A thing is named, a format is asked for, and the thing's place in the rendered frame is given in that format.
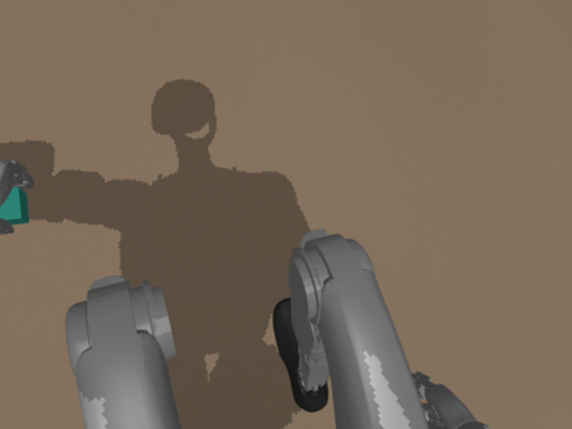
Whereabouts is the left robot hand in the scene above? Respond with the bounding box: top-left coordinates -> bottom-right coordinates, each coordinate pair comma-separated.
0,159 -> 34,235

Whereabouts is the right robot hand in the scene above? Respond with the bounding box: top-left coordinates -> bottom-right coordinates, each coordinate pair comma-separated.
412,372 -> 477,429

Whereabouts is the small box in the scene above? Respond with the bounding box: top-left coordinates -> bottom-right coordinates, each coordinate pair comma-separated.
0,187 -> 29,225

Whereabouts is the right robot foot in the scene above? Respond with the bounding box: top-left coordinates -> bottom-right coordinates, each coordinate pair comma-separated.
273,298 -> 328,412

